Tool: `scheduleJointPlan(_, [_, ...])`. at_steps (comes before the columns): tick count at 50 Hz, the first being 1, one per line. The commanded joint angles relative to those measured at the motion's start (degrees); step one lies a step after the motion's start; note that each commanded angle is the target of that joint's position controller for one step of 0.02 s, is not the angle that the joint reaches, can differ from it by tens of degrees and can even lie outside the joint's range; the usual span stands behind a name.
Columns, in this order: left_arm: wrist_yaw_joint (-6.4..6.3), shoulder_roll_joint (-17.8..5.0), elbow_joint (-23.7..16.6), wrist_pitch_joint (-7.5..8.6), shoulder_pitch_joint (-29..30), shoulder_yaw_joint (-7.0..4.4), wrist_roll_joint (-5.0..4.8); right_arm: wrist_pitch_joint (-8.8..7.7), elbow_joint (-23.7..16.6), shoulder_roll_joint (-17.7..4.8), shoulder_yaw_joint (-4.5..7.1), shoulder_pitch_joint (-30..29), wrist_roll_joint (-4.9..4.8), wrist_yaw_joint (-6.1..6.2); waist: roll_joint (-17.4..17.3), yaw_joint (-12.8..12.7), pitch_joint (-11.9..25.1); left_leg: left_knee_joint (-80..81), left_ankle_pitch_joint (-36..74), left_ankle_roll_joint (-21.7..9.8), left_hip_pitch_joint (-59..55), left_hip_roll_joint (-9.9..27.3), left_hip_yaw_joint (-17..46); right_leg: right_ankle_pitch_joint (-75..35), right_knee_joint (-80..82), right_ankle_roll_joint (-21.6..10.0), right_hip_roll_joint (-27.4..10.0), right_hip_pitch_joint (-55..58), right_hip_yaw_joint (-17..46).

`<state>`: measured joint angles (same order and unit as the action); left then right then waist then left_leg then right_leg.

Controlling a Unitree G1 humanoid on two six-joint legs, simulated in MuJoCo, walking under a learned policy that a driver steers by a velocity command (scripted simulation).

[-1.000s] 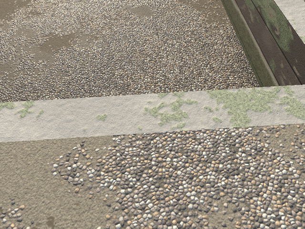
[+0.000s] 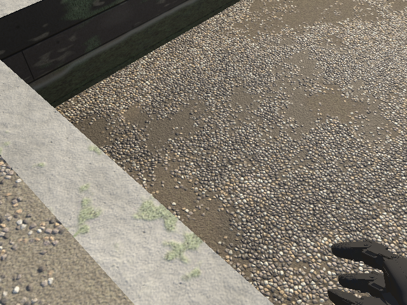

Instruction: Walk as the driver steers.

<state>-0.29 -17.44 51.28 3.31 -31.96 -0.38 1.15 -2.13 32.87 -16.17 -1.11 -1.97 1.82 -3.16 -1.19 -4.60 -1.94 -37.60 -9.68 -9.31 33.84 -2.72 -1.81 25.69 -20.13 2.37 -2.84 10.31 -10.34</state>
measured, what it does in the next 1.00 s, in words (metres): walks ahead, turning right: left foot, then right foot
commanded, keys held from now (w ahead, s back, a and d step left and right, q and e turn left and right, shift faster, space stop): w+e+shift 0.02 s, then e+shift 0.98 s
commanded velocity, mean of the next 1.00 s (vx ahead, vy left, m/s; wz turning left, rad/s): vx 0.26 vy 0.00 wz -0.73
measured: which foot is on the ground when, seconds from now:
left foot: up 0.00-0.00, down 0.02-0.34, up 0.36-0.74, down 0.76-1.00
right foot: down 0.00-0.02, up 0.04-0.34, down 0.36-0.76, up 0.78-1.00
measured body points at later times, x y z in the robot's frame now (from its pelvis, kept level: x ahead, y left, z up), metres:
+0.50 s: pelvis +0.28 +0.01 +0.00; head +0.31 +0.00 +0.45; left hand +0.40 +0.26 -0.12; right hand +0.43 -0.29 -0.08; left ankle +0.33 +0.14 -0.59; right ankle +0.33 -0.07 -0.71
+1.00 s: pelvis +0.32 +0.11 +0.03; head +0.35 +0.11 +0.48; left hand +0.65 +0.24 -0.06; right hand +0.22 -0.17 -0.07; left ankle +0.44 +0.12 -0.71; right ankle +0.19 +0.01 -0.58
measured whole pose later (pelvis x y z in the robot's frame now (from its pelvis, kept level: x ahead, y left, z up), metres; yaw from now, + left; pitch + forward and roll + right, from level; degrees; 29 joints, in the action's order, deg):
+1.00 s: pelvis +0.32 +0.11 +0.03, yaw -49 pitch +0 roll +0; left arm -4.7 -23.9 31.2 -8.3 -14.8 -5.1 -2.8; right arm 3.7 38.8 -15.4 1.0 10.4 1.5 2.6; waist 2.4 -1.5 -3.0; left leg -21.7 -5.5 -3.1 16.2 -0.1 -5.7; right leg 20.6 -78.6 4.9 2.1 -35.4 8.5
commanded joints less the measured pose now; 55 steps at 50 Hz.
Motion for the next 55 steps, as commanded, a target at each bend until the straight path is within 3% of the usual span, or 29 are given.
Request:
scheduleJointPlan(1, [-0.82,-9.75,-6.23,-0.48,5.99,-2.28,-0.29,0.61,7.71,-14.24,6.12,33.68,1.34,2.98,-0.74,19.05,15.51,4.55,-11.95,-2.88,-53.15,8.42,12.67,-33.85,-47.41,-5.77,-4.12,-32.38,5.11])
scheduleJointPlan(2, [-0.49,-1.98,-9.16,-0.05,1.47,-0.70,-1.61,0.25,5.08,-16.84,5.83,29.12,1.60,3.76,-10.80,10.99,21.23,10.43,-5.19,-2.96,-58.00,22.76,36.95,6.58,-63.47,-4.27,4.15,-45.62,14.35])
scheduleJointPlan(3, [-1.21,-7.55,-10.90,0.12,5.16,-1.89,-1.71,0.11,5.08,-15.78,6.72,28.37,0.48,4.45,-4.09,13.63,21.31,15.77,11.12,-4.92,-53.44,25.51,39.71,-0.87,-64.78,-4.01,5.81,-50.14,20.43])
scheduleJointPlan(5, [-1.89,-5.74,-9.42,-0.28,5.53,-1.62,-0.58,-1.71,7.80,-8.93,4.97,23.58,-1.37,4.04,-0.42,6.96,6.26,14.15,33.52,-4.76,-35.06,22.08,22.89,-4.96,-60.32,-3.48,-0.27,-46.89,16.27])
scheduleJointPlan(7, [-0.90,-4.56,-6.88,-3.61,1.78,-2.41,0.44,-2.86,8.81,-4.76,3.65,20.65,-2.74,3.66,-2.07,2.53,3.33,15.03,42.24,-0.38,-25.59,17.36,11.72,-7.19,-54.63,-3.03,-1.93,-39.57,16.12])
scheduleJointPlan(8, [-2.05,-4.88,-6.11,-3.65,0.93,-3.90,-5.18,-3.69,8.84,-0.19,2.51,17.44,-1.99,1.65,-1.81,1.56,1.26,13.99,41.07,0.84,-22.35,16.41,10.31,-6.87,-56.01,-2.54,-1.62,-39.06,19.82])
scheduleJointPlan(11, [-2.43,-2.74,-10.74,-4.98,5.42,-4.07,-3.36,-3.74,7.92,-4.08,3.48,11.40,-1.98,2.01,-3.65,-2.07,-1.62,17.13,39.08,5.02,-10.76,11.60,-0.65,-14.30,-42.45,-3.00,0.94,-32.41,13.38])
scheduleJointPlan(12, [-0.90,0.82,-12.62,-5.48,10.24,-2.69,-0.88,-3.38,8.07,-5.80,4.22,13.52,-2.36,3.42,-5.90,-1.77,-0.30,12.76,45.29,5.98,-10.19,8.39,-8.38,-24.43,-34.58,-3.97,3.31,-30.43,5.34])
scheduleJointPlan(15, [1.08,1.67,-11.27,-5.92,5.89,-2.17,-0.48,-1.57,5.23,-6.44,4.84,11.92,-2.37,5.25,-6.92,-1.50,4.38,-3.21,52.30,8.88,-8.51,8.41,-11.96,-24.36,-29.09,-4.52,11.95,-20.92,-2.93])
scheduleJointPlan(16, [0.81,-0.68,-10.60,-6.39,0.21,-2.77,0.20,-1.75,3.65,-6.65,5.33,8.01,-2.51,5.49,-7.92,-4.85,6.83,-11.20,60.19,9.56,-4.14,9.64,-10.58,-25.62,-28.48,-6.71,13.69,-12.47,-2.36])
scheduleJointPlan(17, [0.35,-3.66,-10.01,-6.13,-11.35,-4.21,-0.41,-1.48,1.88,-9.71,6.52,-0.55,-3.75,5.66,-7.84,-14.96,10.39,-31.35,52.33,11.45,2.78,8.46,-9.42,-28.72,-20.18,-12.33,8.71,-2.11,6.25])
scheduleJointPlan(18, [0.23,-7.77,-11.17,-5.61,-8.07,-5.09,-2.01,0.44,2.44,-7.37,6.86,0.66,-3.36,5.51,8.06,-14.32,5.72,-51.83,-12.02,12.95,7.41,-2.16,-9.74,-59.60,-8.05,-17.15,-0.06,-5.28,21.87])
scheduleJointPlan(19, [0.73,-13.46,-13.73,-5.31,0.03,-5.49,-1.70,2.37,-0.33,-3.04,4.92,11.04,-1.37,6.02,15.54,-0.88,8.13,-60.25,-23.71,12.93,10.98,-3.33,1.00,-103.42,-15.10,-22.48,-8.52,-7.49,40.00])
scheduleJointPlan(20, [0.21,-15.64,-14.93,-4.61,0.44,-6.50,-1.91,3.70,-0.46,-2.70,4.16,16.11,-0.14,7.63,13.68,0.85,17.59,-60.57,-20.73,12.67,14.61,-2.31,8.49,-94.00,-12.58,-27.52,-14.29,-1.69,48.56])
scheduleJointPlan(21, [-0.45,-12.60,-16.29,-4.73,4.83,-5.84,-1.53,4.79,-0.13,-4.39,4.16,14.86,0.22,9.07,8.24,2.74,13.44,-59.40,-17.58,12.58,17.65,-1.09,9.09,-71.37,-9.61,-28.10,-13.92,-9.27,50.33])
scheduleJointPlan(23, [-2.02,-7.53,-17.91,-4.23,13.40,-3.93,-2.34,6.20,-0.20,-6.33,5.19,9.51,1.20,10.53,3.25,6.23,5.40,-51.07,-11.78,13.28,16.70,0.43,8.74,-60.89,-6.81,-24.72,-7.26,-22.10,44.01])
scheduleJointPlan(27, [-1.78,-6.50,-15.98,-4.14,10.09,-4.04,-2.15,8.09,0.23,-3.93,4.83,5.05,1.40,9.10,0.31,4.70,9.29,-30.75,-6.68,12.70,8.05,2.55,7.18,-59.87,-7.35,-17.83,-0.97,-22.84,37.58])
scheduleJointPlan(31, [-1.52,-7.47,-18.99,-6.96,14.50,-4.65,-0.89,7.44,-1.19,-1.01,3.08,-1.19,0.33,6.21,5.22,2.70,8.17,-14.67,-5.62,12.29,-2.90,-1.86,5.72,-37.11,-5.52,-12.63,3.98,-29.75,38.84])
scheduleJointPlan(35, [-0.49,-8.72,-21.59,-10.31,19.91,-5.72,0.39,6.38,-1.42,-1.03,1.61,-0.05,-0.56,5.06,9.86,2.51,6.36,-8.55,-11.88,12.66,-10.47,-3.78,6.64,-23.64,-1.84,-11.90,4.28,-31.60,46.06])
scheduleJointPlan(37, [-0.87,-9.25,-23.45,-11.07,24.82,-5.89,0.28,5.25,0.04,-1.43,1.48,6.80,-1.25,4.60,10.88,5.81,5.47,3.96,-12.35,11.21,-22.90,-1.83,10.24,-13.77,-2.78,-9.18,3.84,-37.16,48.70])
scheduleJointPlan(38, [-1.40,-8.46,-24.41,-9.86,26.66,-5.91,-1.04,4.75,1.74,-2.46,1.99,11.95,-1.37,5.08,7.50,7.52,7.15,18.74,-3.36,8.81,-32.89,4.43,13.52,5.26,-8.59,-5.57,6.43,-40.73,46.21])
scheduleJointPlan(39, [-3.41,-1.87,-23.22,-10.76,16.25,-3.67,-3.15,4.36,0.41,-4.21,2.82,12.67,1.83,4.21,-3.08,4.06,16.77,13.07,20.51,2.26,-44.51,17.40,22.51,13.34,-31.41,-4.68,13.25,-43.03,36.00])
scheduleJointPlan(40, [-2.95,-3.99,-25.35,-9.97,17.80,-4.09,-2.02,4.47,1.50,-9.56,3.94,13.08,4.09,3.49,-13.46,2.32,12.94,19.63,20.64,-4.09,-35.35,25.60,35.67,16.44,-44.09,-2.67,16.16,-55.40,29.18])
scheduleJointPlan(41, [-3.13,-9.89,-22.68,-8.93,16.64,-5.93,-1.74,3.84,-0.25,-5.87,3.43,12.34,3.76,3.44,-7.42,3.31,8.12,18.56,32.12,-2.86,-29.06,22.99,29.77,11.23,-52.99,-0.75,12.15,-51.30,28.31])
scheduleJointPlan(42, [-3.10,-11.48,-22.78,-9.32,13.15,-6.93,-2.68,3.72,0.60,-7.21,3.56,6.47,2.60,3.70,-11.88,-1.94,6.75,21.39,25.47,-5.66,-24.39,23.94,27.02,8.79,-60.40,1.57,11.53,-52.14,24.03])
scheduleJointPlan(44, [-4.11,-13.61,-21.25,-10.53,12.75,-7.50,-3.08,4.02,-1.30,-4.03,2.75,-0.49,0.08,4.65,-5.32,-2.70,2.03,26.29,4.06,-2.79,-14.59,16.12,17.48,0.21,-69.30,2.42,7.40,-49.12,19.58])
scheduleJointPlan(47, [-4.71,-10.55,-22.07,-11.62,12.38,-6.15,-3.95,4.25,-0.67,-4.74,3.20,3.31,-0.38,5.74,0.77,-1.78,2.76,24.61,5.33,-0.59,-16.32,12.69,8.64,-5.98,-64.48,2.54,5.82,-45.10,18.10])
scheduleJointPlan(51, [-4.17,-7.08,-23.79,-11.53,12.90,-3.89,-4.83,6.65,2.75,-7.81,5.27,11.33,-1.00,6.88,-6.08,2.60,6.12,26.77,-9.64,-1.25,-28.80,15.79,7.77,-4.25,-48.35,3.15,2.08,-46.40,14.49])
scheduleJointPlan(55, [-2.70,-6.51,-25.02,-11.58,15.31,-3.17,-4.25,7.29,3.00,-10.70,7.53,11.87,-1.31,5.24,-9.44,4.62,3.15,30.20,-18.67,-1.30,-27.04,20.29,5.91,3.03,-35.03,0.95,-1.13,-42.83,10.00])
